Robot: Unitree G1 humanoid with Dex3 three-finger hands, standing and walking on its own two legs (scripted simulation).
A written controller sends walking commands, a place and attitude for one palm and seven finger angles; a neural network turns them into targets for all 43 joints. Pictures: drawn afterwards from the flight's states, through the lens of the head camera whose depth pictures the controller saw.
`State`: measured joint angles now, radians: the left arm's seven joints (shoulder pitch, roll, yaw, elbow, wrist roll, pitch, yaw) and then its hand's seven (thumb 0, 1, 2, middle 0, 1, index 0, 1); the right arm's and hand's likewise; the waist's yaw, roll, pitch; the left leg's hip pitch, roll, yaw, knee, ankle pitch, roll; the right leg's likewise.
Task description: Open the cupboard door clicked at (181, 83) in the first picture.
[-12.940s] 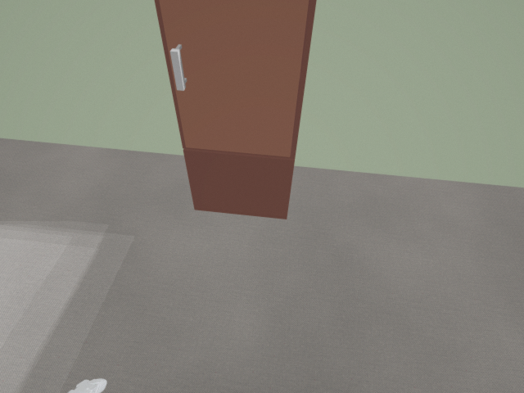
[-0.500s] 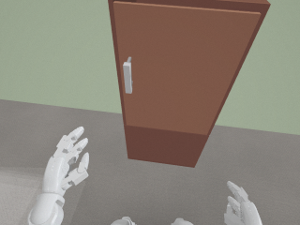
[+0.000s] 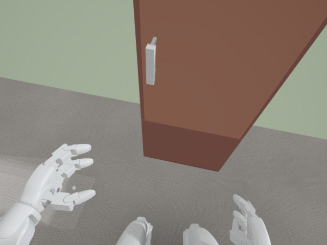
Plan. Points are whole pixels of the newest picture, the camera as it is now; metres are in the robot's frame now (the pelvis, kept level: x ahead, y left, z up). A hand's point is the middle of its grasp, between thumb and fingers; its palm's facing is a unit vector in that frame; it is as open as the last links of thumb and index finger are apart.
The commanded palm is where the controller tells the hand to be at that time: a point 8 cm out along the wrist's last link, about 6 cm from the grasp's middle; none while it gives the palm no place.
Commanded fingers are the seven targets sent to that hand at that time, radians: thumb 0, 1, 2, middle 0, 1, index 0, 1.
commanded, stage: raise the hand with hooked fingers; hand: left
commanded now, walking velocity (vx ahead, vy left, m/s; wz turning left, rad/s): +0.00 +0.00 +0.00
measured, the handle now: (152, 61) +0.60 +0.07 +0.09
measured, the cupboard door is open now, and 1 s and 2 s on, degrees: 0 0 0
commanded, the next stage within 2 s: move the hooked fingers beside the handle in 1.30 s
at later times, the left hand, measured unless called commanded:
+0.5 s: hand (48, 146) +0.30 +0.27 +0.09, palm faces -0.06 -0.99 -0.08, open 13.6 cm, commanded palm +0.28 +0.31 +0.09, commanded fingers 0.00 -0.50 0.30 -0.30 -1.20 -0.30 -1.20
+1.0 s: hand (54, 135) +0.32 +0.26 +0.10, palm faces -0.15 -0.99 -0.03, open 14.0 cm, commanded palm +0.30 +0.31 +0.11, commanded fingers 0.00 -0.50 0.30 -0.30 -1.20 -0.30 -1.20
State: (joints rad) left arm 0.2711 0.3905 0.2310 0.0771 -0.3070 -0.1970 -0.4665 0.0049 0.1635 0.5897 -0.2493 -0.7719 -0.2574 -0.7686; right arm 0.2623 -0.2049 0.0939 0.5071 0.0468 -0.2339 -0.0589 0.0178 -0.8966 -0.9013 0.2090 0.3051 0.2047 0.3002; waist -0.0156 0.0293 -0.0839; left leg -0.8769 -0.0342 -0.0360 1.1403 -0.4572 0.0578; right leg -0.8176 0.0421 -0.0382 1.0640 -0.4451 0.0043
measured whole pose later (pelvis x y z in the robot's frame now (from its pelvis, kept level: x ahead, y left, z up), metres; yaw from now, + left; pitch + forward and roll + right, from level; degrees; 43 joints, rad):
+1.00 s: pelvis +0.04 -0.01 +0.03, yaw +0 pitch +12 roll -3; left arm -0.01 0.49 0.41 0.41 -0.39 -0.20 -0.65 -0.01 -0.50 0.30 -0.29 -1.20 -0.30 -1.20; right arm 0.32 -0.30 0.05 0.49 0.06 -0.18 -0.06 0.02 -0.90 -0.90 0.21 0.30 0.20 0.30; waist -0.02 0.03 -0.12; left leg -0.73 -0.02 -0.03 0.98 -0.45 0.05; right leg -0.68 0.05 -0.02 0.91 -0.43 -0.01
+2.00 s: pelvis +0.05 -0.01 +0.03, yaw -1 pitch +14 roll -2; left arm -0.29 0.44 0.33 0.60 -0.30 -0.24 -0.52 -0.01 -0.50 0.30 -0.30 -1.20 -0.30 -1.20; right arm 0.33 -0.28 0.05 0.53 0.05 -0.09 -0.05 0.02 -0.90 -0.90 0.21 0.30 0.20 0.30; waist -0.05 0.01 -0.12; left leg -0.76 -0.02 -0.02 0.99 -0.46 0.04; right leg -0.72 0.05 -0.02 0.93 -0.45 -0.01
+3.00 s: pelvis +0.04 -0.02 +0.00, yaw -2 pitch +22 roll -4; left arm -0.96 0.54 0.34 1.19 -0.11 -0.34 -0.37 -0.01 -0.50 0.30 -0.30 -1.20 -0.30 -1.20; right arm 0.40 -0.28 0.05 0.61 0.01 0.02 -0.02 0.01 -0.90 -0.90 0.20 0.30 0.20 0.30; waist -0.19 0.02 -0.11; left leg -1.00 0.00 -0.03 1.10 -0.48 0.04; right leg -0.95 0.07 -0.03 1.02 -0.45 -0.02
